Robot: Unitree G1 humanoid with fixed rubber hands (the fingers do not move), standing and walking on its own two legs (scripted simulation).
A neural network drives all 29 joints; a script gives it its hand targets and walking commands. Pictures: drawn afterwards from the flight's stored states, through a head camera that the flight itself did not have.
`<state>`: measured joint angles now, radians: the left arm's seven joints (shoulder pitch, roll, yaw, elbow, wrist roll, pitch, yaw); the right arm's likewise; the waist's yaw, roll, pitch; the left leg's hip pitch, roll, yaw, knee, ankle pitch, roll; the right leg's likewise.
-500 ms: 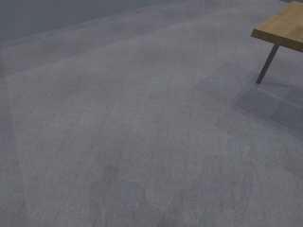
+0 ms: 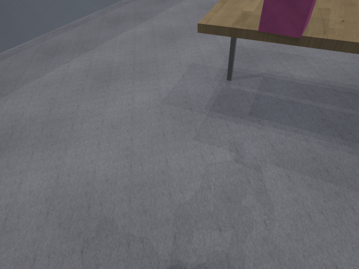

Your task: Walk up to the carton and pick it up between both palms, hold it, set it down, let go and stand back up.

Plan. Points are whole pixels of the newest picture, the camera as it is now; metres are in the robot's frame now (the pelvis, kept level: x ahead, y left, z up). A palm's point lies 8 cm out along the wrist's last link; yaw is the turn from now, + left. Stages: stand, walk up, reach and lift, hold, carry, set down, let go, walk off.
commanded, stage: walk up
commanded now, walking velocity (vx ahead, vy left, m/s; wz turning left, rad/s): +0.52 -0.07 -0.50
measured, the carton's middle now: out of the picture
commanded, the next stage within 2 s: none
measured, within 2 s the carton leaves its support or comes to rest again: neither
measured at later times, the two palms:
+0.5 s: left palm (120, 202) +0.34 +0.23 -0.14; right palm (310, 218) +0.27 -0.29 -0.12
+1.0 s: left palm (182, 139) +0.55 +0.04 -0.11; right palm (336, 163) +0.44 -0.44 -0.12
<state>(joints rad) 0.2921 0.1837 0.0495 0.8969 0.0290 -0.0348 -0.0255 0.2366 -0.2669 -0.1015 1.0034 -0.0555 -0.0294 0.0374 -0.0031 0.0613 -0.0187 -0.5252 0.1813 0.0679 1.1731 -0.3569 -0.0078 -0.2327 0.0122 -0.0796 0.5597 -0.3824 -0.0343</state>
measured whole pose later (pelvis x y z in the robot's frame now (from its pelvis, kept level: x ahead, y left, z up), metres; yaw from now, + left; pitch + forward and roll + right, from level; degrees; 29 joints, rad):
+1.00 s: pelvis +0.47 -0.19 +0.02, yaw -19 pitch +0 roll +0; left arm 0.32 0.16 0.04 1.02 0.02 -0.08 -0.01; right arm 0.23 -0.23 -0.07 0.96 -0.03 -0.04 0.04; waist 0.00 0.06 0.04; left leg -0.49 0.15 0.09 1.06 -0.29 -0.02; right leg -0.13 0.00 -0.10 0.35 -0.22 -0.03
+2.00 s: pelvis +0.69 -0.30 +0.02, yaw -19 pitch -1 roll +0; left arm 0.18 0.12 0.03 1.06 0.00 -0.01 0.03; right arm 0.32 -0.15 -0.01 1.08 -0.01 -0.01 -0.02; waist -0.03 0.04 0.01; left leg -0.19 0.08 0.05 0.40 -0.19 -0.05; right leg -0.20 0.00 -0.08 0.37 -0.15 -0.02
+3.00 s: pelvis +0.62 -0.30 +0.01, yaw -20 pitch +0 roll -2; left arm 0.24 0.11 0.02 1.06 0.01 0.00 0.04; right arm 0.35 -0.18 -0.03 1.09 -0.01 0.02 -0.02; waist -0.04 0.08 0.00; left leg -0.23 0.07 0.01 0.45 -0.20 -0.01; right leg -0.13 0.00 -0.03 0.36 -0.22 0.01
